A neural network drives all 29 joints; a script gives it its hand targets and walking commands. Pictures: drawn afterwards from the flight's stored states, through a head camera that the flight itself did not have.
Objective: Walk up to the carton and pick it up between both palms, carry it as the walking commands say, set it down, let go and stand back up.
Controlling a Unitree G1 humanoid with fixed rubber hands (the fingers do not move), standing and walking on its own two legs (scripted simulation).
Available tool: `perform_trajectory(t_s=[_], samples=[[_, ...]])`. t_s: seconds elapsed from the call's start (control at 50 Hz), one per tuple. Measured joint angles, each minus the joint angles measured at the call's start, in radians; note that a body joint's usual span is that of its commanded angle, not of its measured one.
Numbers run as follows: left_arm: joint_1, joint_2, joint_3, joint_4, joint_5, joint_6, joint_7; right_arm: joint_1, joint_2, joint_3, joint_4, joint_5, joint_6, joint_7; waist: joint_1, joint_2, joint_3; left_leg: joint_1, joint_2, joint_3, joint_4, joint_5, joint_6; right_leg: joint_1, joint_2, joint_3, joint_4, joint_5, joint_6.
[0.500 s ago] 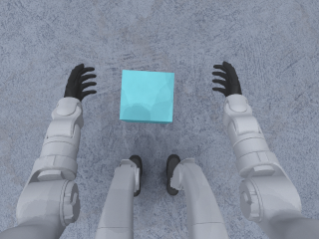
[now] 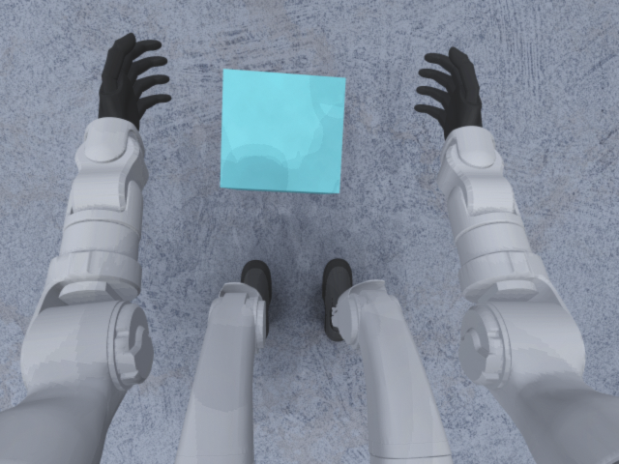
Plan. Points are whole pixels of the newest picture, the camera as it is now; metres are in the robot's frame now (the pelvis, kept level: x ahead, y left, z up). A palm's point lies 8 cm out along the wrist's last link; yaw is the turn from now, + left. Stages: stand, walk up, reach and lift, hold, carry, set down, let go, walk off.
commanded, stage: reach and lift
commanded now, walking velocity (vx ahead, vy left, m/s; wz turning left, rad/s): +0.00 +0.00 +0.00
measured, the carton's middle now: (282, 142) +0.49 +0.03 -0.50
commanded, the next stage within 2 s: none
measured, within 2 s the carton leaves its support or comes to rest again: neither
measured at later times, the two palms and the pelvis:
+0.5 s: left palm (182, 139) +0.48 +0.20 -0.36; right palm (407, 141) +0.48 -0.18 -0.34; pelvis -0.06 +0.00 -0.16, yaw +0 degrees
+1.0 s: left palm (195, 144) +0.48 +0.19 -0.44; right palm (394, 142) +0.48 -0.18 -0.41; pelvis -0.05 +0.01 -0.24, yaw -1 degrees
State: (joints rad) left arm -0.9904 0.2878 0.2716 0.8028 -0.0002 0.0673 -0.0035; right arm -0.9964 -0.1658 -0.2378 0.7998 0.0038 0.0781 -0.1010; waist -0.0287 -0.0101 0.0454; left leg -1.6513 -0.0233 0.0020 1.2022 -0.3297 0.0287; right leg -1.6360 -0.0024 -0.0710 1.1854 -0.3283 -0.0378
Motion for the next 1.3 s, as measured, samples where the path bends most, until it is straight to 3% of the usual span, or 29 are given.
perform_trajectory(t_s=[0.12,0.26,0.4,0.5,0.6,0.7,0.86,0.96,1.1,1.3], samples=[[-0.097,0.016,0.000,0.024,0.000,0.044,0.006,-0.099,-0.001,-0.005,0.019,0.000,0.040,-0.029,-0.001,0.000,0.014,-0.170,0.000,0.000,0.186,-0.028,-0.003,-0.169,-0.004,-0.003,0.188,-0.032,0.000],[-0.231,0.066,-0.008,0.032,-0.007,0.099,0.044,-0.238,-0.024,-0.005,0.016,0.011,0.094,-0.073,-0.001,0.000,0.198,-0.241,0.000,0.000,0.386,-0.066,-0.003,-0.238,-0.007,-0.008,0.390,-0.073,0.000],[-0.385,0.148,-0.080,0.032,-0.100,0.134,0.083,-0.367,-0.074,-0.005,-0.089,0.107,0.130,-0.119,0.001,0.000,0.492,-0.244,0.000,0.004,0.551,-0.100,-0.003,-0.241,-0.009,-0.008,0.557,-0.108,-0.007],[-0.387,0.152,-0.144,0.032,-0.169,0.202,0.106,-0.350,-0.089,-0.002,-0.109,0.184,0.194,-0.141,0.004,0.000,0.489,-0.319,0.000,0.005,0.675,-0.132,-0.002,-0.312,-0.014,-0.015,0.679,-0.143,-0.013],[-0.391,0.152,-0.165,0.044,-0.174,0.167,0.107,-0.370,-0.093,0.017,0.024,0.191,0.165,-0.113,0.004,0.000,0.479,-0.323,0.002,0.008,0.758,-0.163,0.002,-0.314,-0.015,-0.016,0.760,-0.173,-0.013],[-0.431,0.153,-0.165,0.200,-0.175,0.094,0.093,-0.425,-0.093,0.017,0.211,0.190,0.088,-0.071,0.004,0.000,0.466,-0.369,0.003,0.010,0.809,-0.166,0.005,-0.358,-0.018,-0.018,0.809,-0.176,-0.013],[-0.432,0.152,-0.198,0.253,-0.174,0.054,0.090,-0.462,-0.111,0.016,0.311,0.190,0.033,-0.059,0.005,-0.002,0.478,-0.464,0.003,0.010,0.878,-0.166,0.013,-0.442,-0.024,-0.023,0.870,-0.180,-0.009],[-0.432,0.152,-0.232,0.253,-0.175,0.033,0.090,-0.487,-0.142,0.017,0.315,0.190,-0.004,-0.053,0.005,-0.002,0.478,-0.501,0.003,0.010,0.918,-0.172,0.022,-0.471,-0.026,-0.025,0.904,-0.187,-0.001],[-0.438,0.153,-0.252,0.255,-0.175,0.023,0.090,-0.540,-0.157,0.017,0.441,0.190,-0.015,-0.021,0.016,-0.002,0.477,-0.552,0.003,0.011,0.959,-0.173,0.023,-0.519,-0.028,-0.027,0.944,-0.190,0.001],[-0.438,0.153,-0.281,0.256,-0.198,0.022,0.090,-0.544,-0.168,0.017,0.406,0.191,-0.035,-0.032,0.024,-0.002,0.478,-0.561,0.003,0.011,0.974,-0.174,0.024,-0.529,-0.027,-0.027,0.961,-0.192,0.001]])
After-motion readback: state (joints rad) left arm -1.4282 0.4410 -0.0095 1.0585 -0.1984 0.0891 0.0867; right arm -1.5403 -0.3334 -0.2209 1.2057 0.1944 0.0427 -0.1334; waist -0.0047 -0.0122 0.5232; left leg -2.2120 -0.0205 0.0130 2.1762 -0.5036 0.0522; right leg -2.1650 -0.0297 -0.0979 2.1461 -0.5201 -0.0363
